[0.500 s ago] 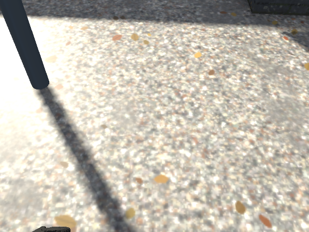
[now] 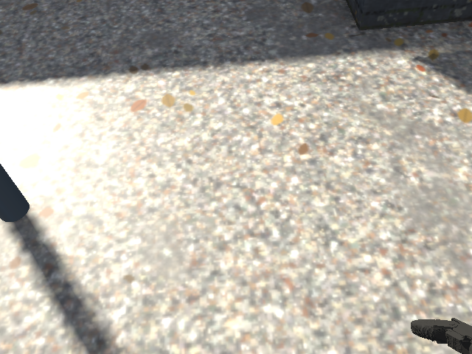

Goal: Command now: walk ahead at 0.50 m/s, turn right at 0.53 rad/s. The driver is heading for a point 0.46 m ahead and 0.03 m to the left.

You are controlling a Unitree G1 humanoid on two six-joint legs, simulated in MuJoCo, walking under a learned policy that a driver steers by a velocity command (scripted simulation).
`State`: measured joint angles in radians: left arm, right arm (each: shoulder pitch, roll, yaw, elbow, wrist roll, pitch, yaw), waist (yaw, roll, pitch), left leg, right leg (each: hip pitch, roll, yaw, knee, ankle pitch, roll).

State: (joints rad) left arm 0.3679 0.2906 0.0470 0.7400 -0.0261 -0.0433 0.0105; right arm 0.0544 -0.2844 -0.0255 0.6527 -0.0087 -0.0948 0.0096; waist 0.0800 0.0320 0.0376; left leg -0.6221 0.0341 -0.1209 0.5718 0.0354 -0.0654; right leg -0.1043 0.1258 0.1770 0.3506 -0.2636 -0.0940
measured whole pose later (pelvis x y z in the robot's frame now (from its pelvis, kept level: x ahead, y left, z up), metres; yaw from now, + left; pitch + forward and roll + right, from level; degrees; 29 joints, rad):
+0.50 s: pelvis +0.26 +0.00 +0.00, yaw -11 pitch +2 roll +2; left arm 0.08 0.28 0.03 0.64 0.00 -0.06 -0.03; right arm 0.38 -0.29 -0.05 0.85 0.02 -0.07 0.01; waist -0.11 -0.04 0.04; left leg -0.04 -0.03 0.04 0.28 -0.26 0.01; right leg -0.58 -0.06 0.05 0.61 -0.04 0.00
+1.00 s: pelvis +0.38 -0.04 -0.01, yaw -11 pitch -1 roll -1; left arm 0.18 0.23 0.02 0.83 0.02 0.00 0.00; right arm 0.22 -0.25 -0.02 0.87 -0.02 0.01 -0.03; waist 0.01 -0.01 0.01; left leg -0.25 0.04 -0.03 0.54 -0.28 -0.04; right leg -0.29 0.03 -0.01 0.49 -0.19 -0.02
